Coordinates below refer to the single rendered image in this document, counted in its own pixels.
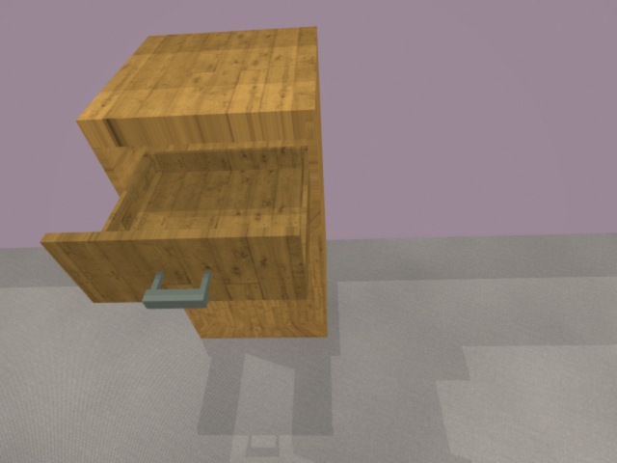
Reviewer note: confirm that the drawer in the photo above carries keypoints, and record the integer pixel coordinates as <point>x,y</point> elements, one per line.
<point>242,214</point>

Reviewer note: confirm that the cabinet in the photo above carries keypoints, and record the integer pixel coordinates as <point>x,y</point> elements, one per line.
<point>218,91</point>

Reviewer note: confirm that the handle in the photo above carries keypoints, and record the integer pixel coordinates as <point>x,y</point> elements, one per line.
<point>187,298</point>

